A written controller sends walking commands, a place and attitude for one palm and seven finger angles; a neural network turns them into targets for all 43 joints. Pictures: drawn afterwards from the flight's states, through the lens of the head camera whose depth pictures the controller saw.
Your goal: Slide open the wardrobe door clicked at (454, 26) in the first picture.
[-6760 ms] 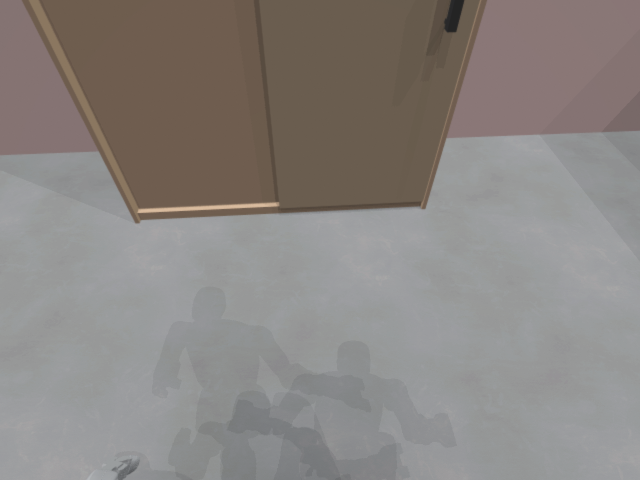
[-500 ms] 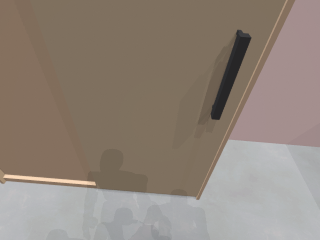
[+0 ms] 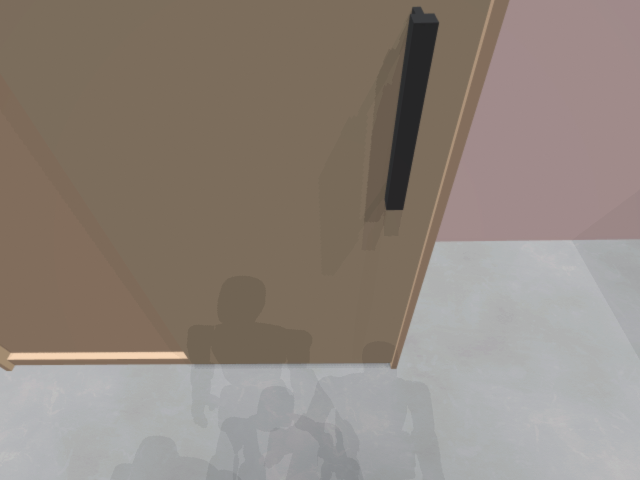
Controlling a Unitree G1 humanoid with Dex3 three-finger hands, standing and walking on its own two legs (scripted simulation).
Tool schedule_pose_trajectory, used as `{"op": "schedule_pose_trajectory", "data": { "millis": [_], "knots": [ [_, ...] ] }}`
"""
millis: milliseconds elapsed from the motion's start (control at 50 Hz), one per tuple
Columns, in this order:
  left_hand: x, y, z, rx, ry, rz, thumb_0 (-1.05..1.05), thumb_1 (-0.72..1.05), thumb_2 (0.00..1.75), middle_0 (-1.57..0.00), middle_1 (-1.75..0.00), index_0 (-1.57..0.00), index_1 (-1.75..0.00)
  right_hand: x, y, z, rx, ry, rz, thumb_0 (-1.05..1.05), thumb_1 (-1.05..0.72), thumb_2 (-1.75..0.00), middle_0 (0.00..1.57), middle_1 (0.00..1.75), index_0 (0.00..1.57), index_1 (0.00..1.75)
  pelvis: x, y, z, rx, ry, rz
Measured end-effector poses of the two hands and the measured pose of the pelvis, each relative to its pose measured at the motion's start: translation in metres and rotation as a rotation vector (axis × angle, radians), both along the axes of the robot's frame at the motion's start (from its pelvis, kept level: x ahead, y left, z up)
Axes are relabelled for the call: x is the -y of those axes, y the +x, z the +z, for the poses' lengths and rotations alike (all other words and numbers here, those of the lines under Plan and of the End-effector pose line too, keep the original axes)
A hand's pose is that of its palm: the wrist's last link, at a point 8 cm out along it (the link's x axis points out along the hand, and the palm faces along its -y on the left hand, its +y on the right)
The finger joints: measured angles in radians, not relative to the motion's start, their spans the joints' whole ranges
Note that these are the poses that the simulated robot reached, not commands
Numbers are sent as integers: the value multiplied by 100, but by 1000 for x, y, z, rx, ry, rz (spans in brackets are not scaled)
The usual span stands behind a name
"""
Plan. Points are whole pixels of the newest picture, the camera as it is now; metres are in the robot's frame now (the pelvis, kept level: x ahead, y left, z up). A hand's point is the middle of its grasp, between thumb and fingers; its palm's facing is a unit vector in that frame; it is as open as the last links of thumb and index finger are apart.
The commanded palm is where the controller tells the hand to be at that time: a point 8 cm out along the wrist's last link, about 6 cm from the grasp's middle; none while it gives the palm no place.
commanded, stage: come to a stop and stand still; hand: right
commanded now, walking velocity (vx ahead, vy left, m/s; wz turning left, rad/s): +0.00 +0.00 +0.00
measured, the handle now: (403, 121) +0.55 -0.11 +0.17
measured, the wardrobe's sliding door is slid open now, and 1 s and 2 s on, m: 0.00 0.00 0.00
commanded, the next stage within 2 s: look again from close up in 1.10 s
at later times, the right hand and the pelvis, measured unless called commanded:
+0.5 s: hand out of the picture +0.00 -0.17 -0.17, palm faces +0.03 +0.98 -0.20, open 7.4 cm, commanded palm none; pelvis -0.01 +0.01 +0.01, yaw +0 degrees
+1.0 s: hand out of the picture -0.04 -0.12 -0.17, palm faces +0.06 +0.99 -0.15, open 7.4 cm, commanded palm none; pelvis -0.02 +0.03 +0.01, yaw -1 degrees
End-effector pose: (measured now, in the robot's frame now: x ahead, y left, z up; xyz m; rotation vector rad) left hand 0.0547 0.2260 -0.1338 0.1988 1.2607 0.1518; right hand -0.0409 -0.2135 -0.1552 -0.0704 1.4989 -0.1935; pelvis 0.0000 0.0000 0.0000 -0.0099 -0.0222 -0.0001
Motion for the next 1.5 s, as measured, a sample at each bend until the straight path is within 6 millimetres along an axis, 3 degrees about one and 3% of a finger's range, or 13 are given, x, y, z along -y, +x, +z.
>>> {"op": "schedule_pose_trajectory", "data": {
  "millis": [140,280,460,600,820,1040,1240,1500],
  "knots": [
    [5,-1,1,16,-15,12,0,94,90,-20,-30,-20,-30,17,34,7,86,-31,48,0,-91,-90,19,30,20,30,6,-2,3,-4,3,0],
    [0,-33,-2,-54,-20,31,0,93,90,-20,-30,-20,-30,20,52,13,132,-48,74,0,-90,-90,19,30,20,30,4,-5,5,-1,1,-1],
    [2,-81,-6,-174,-54,62,0,91,90,-19,-30,-20,-30,7,40,14,105,-40,79,0,-90,-90,19,30,20,30,-5,-9,6,1,2,-4],
    [3,-99,-7,-217,-74,76,1,91,90,-19,-30,-20,-30,-9,19,13,59,-20,64,0,-90,-90,20,30,20,30,-13,-12,6,1,4,-7],
    [-5,-88,-8,-182,-75,70,1,91,90,-19,-30,-20,-30,-33,-5,10,23,9,37,0,-90,-90,20,30,20,30,-23,-15,6,2,8,-8],
    [-20,-77,-7,-155,-53,55,1,91,90,-19,-30,-20,-30,-39,-4,10,35,8,31,0,-90,-90,20,30,20,30,-30,-15,5,1,10,-11],
    [-25,-72,-8,-143,-48,43,1,91,90,-19,-30,-20,-30,-31,7,10,74,-23,53,0,-90,-90,20,30,20,30,-30,-16,3,-8,24,-10],
    [-16,-57,-16,-36,-48,9,2,93,90,-19,-30,-20,-30,5,41,14,195,-81,94,0,-90,-90,20,30,20,30,-16,-21,-5,4,9,-11]
  ]
}}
